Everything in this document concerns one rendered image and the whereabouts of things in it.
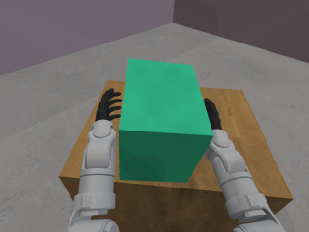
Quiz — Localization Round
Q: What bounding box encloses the right robot hand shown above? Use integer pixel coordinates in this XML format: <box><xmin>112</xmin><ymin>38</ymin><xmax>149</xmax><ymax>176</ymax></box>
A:
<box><xmin>204</xmin><ymin>98</ymin><xmax>222</xmax><ymax>130</ymax></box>

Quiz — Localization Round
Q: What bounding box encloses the left robot hand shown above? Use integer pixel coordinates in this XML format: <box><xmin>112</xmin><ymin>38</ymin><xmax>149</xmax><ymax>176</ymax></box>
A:
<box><xmin>95</xmin><ymin>88</ymin><xmax>122</xmax><ymax>121</ymax></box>

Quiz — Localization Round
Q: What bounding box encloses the right robot forearm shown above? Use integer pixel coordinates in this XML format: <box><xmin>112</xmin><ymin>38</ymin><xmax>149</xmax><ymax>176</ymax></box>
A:
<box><xmin>204</xmin><ymin>129</ymin><xmax>286</xmax><ymax>232</ymax></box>

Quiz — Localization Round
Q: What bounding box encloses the carton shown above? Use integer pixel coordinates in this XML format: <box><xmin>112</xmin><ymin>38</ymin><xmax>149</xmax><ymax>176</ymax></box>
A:
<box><xmin>118</xmin><ymin>58</ymin><xmax>214</xmax><ymax>183</ymax></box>

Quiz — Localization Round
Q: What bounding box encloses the robot right upper arm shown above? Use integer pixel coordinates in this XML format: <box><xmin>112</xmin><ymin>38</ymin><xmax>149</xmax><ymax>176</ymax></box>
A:
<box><xmin>233</xmin><ymin>220</ymin><xmax>284</xmax><ymax>232</ymax></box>

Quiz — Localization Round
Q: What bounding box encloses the robot left upper arm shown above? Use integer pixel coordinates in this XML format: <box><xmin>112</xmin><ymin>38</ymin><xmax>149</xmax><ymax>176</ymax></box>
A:
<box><xmin>69</xmin><ymin>219</ymin><xmax>120</xmax><ymax>232</ymax></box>

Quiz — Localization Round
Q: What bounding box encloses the left robot forearm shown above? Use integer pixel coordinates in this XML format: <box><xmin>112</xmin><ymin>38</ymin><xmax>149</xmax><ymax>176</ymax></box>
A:
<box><xmin>67</xmin><ymin>119</ymin><xmax>117</xmax><ymax>232</ymax></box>

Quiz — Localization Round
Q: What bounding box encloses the pedestal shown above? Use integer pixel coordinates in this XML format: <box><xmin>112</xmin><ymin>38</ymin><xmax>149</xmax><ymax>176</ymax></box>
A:
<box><xmin>59</xmin><ymin>80</ymin><xmax>293</xmax><ymax>232</ymax></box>

